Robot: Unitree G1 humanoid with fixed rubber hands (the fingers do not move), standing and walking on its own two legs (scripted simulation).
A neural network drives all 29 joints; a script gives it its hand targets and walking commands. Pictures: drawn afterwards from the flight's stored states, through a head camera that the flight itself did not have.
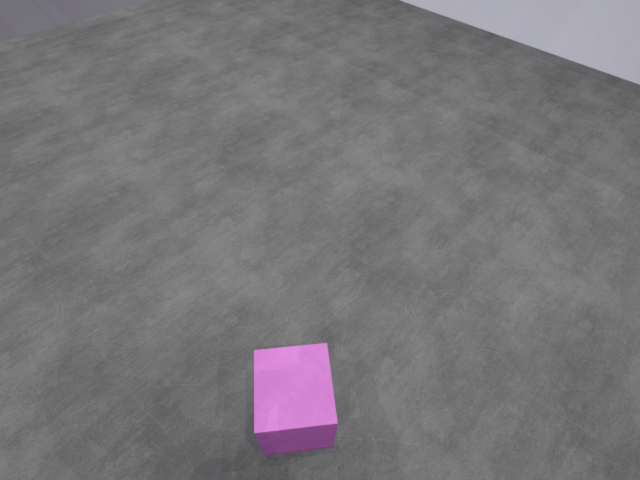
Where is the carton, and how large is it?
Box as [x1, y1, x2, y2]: [254, 343, 337, 455]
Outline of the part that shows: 326,343 254,350 254,433 264,455 333,446 337,422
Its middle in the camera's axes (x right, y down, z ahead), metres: -0.08 +0.44 +1.09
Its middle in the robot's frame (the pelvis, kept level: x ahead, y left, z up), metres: +0.43 +0.06 -0.65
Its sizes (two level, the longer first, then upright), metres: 0.210 0.200 0.250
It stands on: the floor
